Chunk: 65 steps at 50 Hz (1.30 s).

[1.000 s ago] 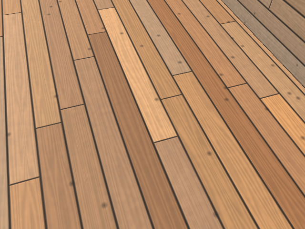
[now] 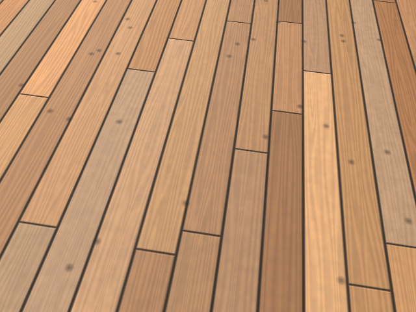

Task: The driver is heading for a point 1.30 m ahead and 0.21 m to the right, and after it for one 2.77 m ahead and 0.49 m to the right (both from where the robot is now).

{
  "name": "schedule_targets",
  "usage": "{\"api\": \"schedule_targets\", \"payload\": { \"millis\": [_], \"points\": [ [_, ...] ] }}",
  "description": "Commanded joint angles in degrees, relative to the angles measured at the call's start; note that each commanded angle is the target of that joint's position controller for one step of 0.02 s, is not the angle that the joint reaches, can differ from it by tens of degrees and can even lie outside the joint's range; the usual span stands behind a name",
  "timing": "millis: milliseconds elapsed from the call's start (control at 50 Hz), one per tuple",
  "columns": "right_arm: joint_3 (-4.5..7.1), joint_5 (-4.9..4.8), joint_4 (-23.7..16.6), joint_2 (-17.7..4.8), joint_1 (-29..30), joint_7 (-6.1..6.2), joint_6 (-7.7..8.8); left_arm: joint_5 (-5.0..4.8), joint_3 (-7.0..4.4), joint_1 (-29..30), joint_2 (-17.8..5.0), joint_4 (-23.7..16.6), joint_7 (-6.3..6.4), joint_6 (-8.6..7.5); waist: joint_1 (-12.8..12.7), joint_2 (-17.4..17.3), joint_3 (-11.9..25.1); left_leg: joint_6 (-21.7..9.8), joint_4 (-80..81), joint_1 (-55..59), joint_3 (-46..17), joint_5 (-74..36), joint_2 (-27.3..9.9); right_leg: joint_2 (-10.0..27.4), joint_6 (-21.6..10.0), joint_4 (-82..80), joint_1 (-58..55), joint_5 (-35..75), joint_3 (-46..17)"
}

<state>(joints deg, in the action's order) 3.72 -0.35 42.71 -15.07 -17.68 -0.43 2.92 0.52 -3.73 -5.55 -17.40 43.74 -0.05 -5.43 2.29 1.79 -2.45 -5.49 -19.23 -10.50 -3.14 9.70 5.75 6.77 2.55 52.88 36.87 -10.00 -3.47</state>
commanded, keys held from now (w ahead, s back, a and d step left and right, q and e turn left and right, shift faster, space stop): w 0.70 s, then w+e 0.30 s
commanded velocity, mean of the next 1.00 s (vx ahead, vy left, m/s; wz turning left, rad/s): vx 0.50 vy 0.00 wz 0.00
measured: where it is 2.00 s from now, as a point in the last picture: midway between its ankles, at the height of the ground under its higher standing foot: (239, 148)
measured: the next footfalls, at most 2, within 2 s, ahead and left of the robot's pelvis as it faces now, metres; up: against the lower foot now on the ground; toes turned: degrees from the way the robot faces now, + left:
right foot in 0.26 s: +0.33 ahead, -0.15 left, +0.00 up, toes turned +2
left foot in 0.78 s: +0.62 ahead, +0.10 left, +0.00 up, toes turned +3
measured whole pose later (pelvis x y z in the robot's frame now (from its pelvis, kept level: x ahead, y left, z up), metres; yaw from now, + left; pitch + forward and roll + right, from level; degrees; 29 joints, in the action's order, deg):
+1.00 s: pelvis +0.57 +0.00 +0.00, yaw -4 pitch +1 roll +2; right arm 3.5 0.8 46.5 -14.4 -14.8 -0.8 5.6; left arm -1.7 -3.8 -14.2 -17.8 49.1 0.2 -2.0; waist 1.0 3.0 -1.4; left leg -2.7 -19.2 -10.1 7.5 9.8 1.4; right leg 5.6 -0.3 63.2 34.5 -15.0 -3.3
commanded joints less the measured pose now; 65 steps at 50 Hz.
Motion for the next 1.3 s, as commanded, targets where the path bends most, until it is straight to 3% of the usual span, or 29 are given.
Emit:
{"api": "schedule_targets", "payload": {
  "millis": [20,80,160,200,240,260,280,300,320,360,400,440,580,660,720,760,780,800,820,840,860,880,920,980,1060,1120,1200,1260,1300],
  "points": [
    [2.25,-0.17,-3.3,-9.3,1.0,0.97,1.06,-0.06,-0.07,2.3,-2.2,-3.0,-0.34,-0.21,-0.1,-5.3,2.6,-8.1,7.9,-1.6,-6.8,-14.4,-12.1,-1.4,1.0,-11.5,-3.8,12.2,1.8],
    [2.28,-0.35,-1.5,-9.9,-1.9,0.91,1.12,-0.87,0.27,7.1,-2.2,-4.2,-1.09,-0.67,2.3,-6.1,0.7,-7.2,8.4,-0.8,-7.5,-7.4,-13.3,-3.0,0.3,-19.0,-6.0,18.8,2.3],
    [2.41,-0.56,0.7,-10.1,-4.3,1.06,0.56,-0.91,-0.05,9.3,-4.0,-5.5,-2.06,-1.37,2.5,-6.4,-0.8,-6.6,4.4,8.4,-10.8,-9.9,-17.6,-3.4,-2.5,-23.7,-2.2,13.2,1.2],
    [2.64,-0.48,1.2,-10.5,-4.1,1.30,0.07,-0.91,-0.35,7.0,-4.9,-5.1,-2.31,-1.64,1.0,-7.6,-0.2,-5.5,1.5,11.5,-11.5,-16.2,-18.7,-4.1,-4.3,-24.7,-4.6,8.4,1.9],
    [2.25,-0.31,0.8,-9.8,-2.4,1.33,-0.41,-0.61,-1.90,-3.6,-7.6,-2.0,-1.94,-1.87,-4.7,-7.0,6.4,-3.2,-10.8,10.5,-8.2,-31.9,-14.6,-6.6,-7.2,-26.5,-20.0,8.3,4.5],
    [1.18,0.45,-0.4,-7.6,-2.5,1.38,-0.54,0.11,-2.65,-13.1,-10.5,-0.4,-1.67,-1.91,-8.5,-2.9,15.0,-1.2,-25.8,2.0,-5.6,-23.3,-11.1,1.1,-10.8,-24.2,-36.2,9.6,-3.8],
    [-0.32,-0.11,-0.8,-2.4,-11.1,1.08,0.53,0.21,-3.97,-18.8,-15.3,1.3,-1.74,-1.40,-5.8,13.1,22.6,3.8,-47.7,-20.5,-1.4,8.4,-1.2,14.0,-20.6,-28.0,-57.3,-0.4,-29.6],
    [-0.05,-0.89,-0.2,-5.6,-9.5,0.89,1.34,-1.39,-2.73,-20.0,-10.4,2.2,-2.17,-1.25,-7.8,12.8,22.5,3.7,-54.0,-29.7,-6.7,23.5,-1.4,15.2,-21.2,-35.7,-58.9,-14.4,-41.0],
    [0.98,-1.84,-1.6,-9.5,-2.8,0.68,1.74,-1.57,-1.75,-15.7,-7.3,1.4,-1.92,-1.11,-8.2,7.1,12.9,3.1,-56.1,-34.1,-6.2,19.1,-5.0,13.5,-18.1,-36.8,-51.5,-18.0,-33.1],
    [0.99,-0.55,-3.1,-9.0,3.5,0.73,2.03,-0.37,-0.67,-8.9,-4.9,0.2,-1.66,-0.47,-5.7,1.0,4.1,3.1,-50.2,-31.7,-2.7,10.7,-9.8,9.1,-15.8,-39.3,-36.5,-8.2,-21.2],
    [1.09,-0.22,-2.5,-7.3,1.5,0.63,1.48,0.24,-0.06,-7.2,-3.7,0.3,-1.64,-0.75,-2.9,3.2,3.3,3.5,-45.4,-26.1,-2.4,7.1,-12.0,6.2,-15.2,-41.9,-30.1,-0.1,-15.5],
    [0.71,-0.10,-2.3,-5.5,0.8,0.72,0.92,-0.37,-0.25,-7.8,-4.7,1.1,-1.50,-1.10,-2.2,3.3,3.0,4.6,-41.8,-25.6,-1.2,5.7,-12.6,5.6,-16.1,-43.7,-28.2,5.9,-11.4],
    [-0.52,-0.04,-5.4,-3.0,13.5,0.03,1.67,-1.37,-0.81,-12.7,-7.6,4.0,-0.34,-0.19,-5.9,1.4,0.4,6.4,-18.0,-24.7,2.1,-14.2,-11.1,2.5,-13.9,-45.6,-29.2,13.7,-1.3],
    [-0.64,-0.66,-7.5,-3.2,19.6,-1.14,2.22,-1.67,-0.88,-17.0,-8.0,6.4,-0.20,0.98,-7.8,1.5,-1.3,5.3,-11.9,-25.7,2.4,-14.2,-9.7,5.4,-13.6,-43.3,-35.7,14.2,-2.1],
    [-0.21,-0.55,-8.2,-4.7,19.8,-1.89,2.67,-1.85,-1.29,-17.5,-8.8,7.4,0.22,2.04,-6.1,2.3,-0.9,3.2,-9.0,-23.5,2.2,-8.0,-8.6,7.7,-12.4,-38.8,-40.5,20.8,-3.5],
    [1.43,-0.20,-5.8,-7.8,10.2,-1.54,2.98,-1.92,-1.34,-15.4,-9.4,7.1,0.42,2.54,0.0,2.7,4.8,1.0,-6.3,-8.6,4.3,-6.8,-5.9,5.3,-10.6,-28.1,-38.9,35.0,-2.3],
    [2.74,0.41,-3.3,-11.0,0.3,-0.94,3.00,-1.29,-0.56,-14.7,-7.7,6.1,0.45,2.45,4.3,1.4,12.3,-1.4,-9.0,8.1,1.2,-9.1,-9.7,2.3,-8.9,-16.0,-30.9,30.6,-0.7],
    [4.12,1.64,-2.4,-16.7,-7.3,-0.27,2.65,-0.46,1.23,-19.2,-1.7,4.3,0.20,1.55,4.4,-9.9,22.4,-8.2,-9.9,32.1,-19.3,-7.2,-25.0,-5.6,-5.0,6.0,-9.6,7.0,3.1],
    [3.42,0.80,-1.5,-13.8,-8.9,-0.34,2.12,-1.50,1.62,-21.4,-1.5,5.3,-0.15,0.50,4.3,-17.6,28.4,-12.8,-2.1,36.5,-36.7,1.5,-31.1,-9.3,-4.0,17.5,0.8,-23.5,-2.2],
    [2.21,0.41,-1.8,-10.0,-5.6,-0.17,1.93,-3.11,-0.16,-16.8,-7.5,4.7,-0.34,0.09,4.8,-11.6,18.8,-9.8,0.1,29.0,-30.2,7.2,-28.8,-5.7,-4.4,21.8,5.8,-21.4,-4.4],
    [1.62,0.33,-2.0,-8.2,-1.8,0.05,1.91,-3.42,-0.37,-12.5,-7.7,3.4,-0.34,0.02,3.5,-9.3,11.8,-7.6,1.9,20.7,-22.0,6.9,-26.4,-2.9,-4.5,20.7,6.6,-16.2,-2.6],
    [1.07,0.49,-1.8,-6.6,1.9,-0.10,2.12,-2.87,-0.46,-10.6,-6.8,3.1,-0.13,0.37,1.7,-6.8,7.0,-6.5,4.7,12.7,-16.5,4.5,-24.0,-1.1,-4.2,17.7,4.8,-12.2,-1.8],
    [0.68,1.03,-1.4,-4.7,6.1,-0.40,3.07,-2.34,-0.79,-12.9,-4.7,3.9,0.19,2.08,-1.9,-8.5,3.5,-5.1,9.1,3.4,-8.5,-0.2,-21.1,1.1,-3.5,14.1,-1.3,-7.2,-2.3],
    [1.27,1.31,0.1,-5.7,7.2,-0.30,4.10,-2.19,-0.72,-12.4,-2.3,3.1,0.41,3.78,-3.5,-6.7,1.4,-5.8,12.2,-0.3,-1.3,-7.4,-21.0,1.6,-2.5,11.5,-0.6,-2.6,-2.6],
    [1.82,1.43,1.9,-7.3,6.1,0.66,3.87,-1.72,-0.62,-7.2,-1.6,1.0,-0.48,3.47,-2.5,-5.1,0.1,-4.7,12.8,2.2,7.1,-12.4,-19.3,1.1,-2.1,-1.0,1.6,9.6,-1.7],
    [2.26,0.89,3.0,-9.0,3.8,1.23,3.27,-1.51,0.09,-0.7,-0.3,-1.3,-1.69,3.13,0.1,-3.8,-1.7,-4.0,13.2,4.4,11.0,-12.8,-19.7,0.2,-2.9,-9.9,0.3,14.4,2.1],
    [3.02,-0.35,5.0,-10.6,0.6,1.39,1.53,-1.58,0.15,4.6,-0.9,-4.8,-2.92,3.29,1.5,-3.7,-3.2,-3.0,9.5,13.8,13.0,-17.7,-22.5,-0.7,-5.0,-15.6,3.2,9.2,4.3],
    [3.70,-1.05,4.8,-12.7,1.9,1.80,0.12,-1.59,-1.11,1.6,-3.3,-5.8,-3.42,3.64,-1.7,-6.2,0.5,-1.1,-0.7,17.3,15.2,-41.8,-22.8,-5.3,-8.1,-16.1,-4.4,0.2,8.9],
    [3.40,-1.28,4.2,-12.6,3.4,2.10,-0.67,-1.98,-4.15,-13.4,-8.4,-2.4,-2.69,3.87,-10.1,-5.2,8.6,1.9,-21.9,10.9,17.6,-46.5,-19.4,-10.4,-11.9,-20.7,-25.7,1.9,10.1]
  ]
}}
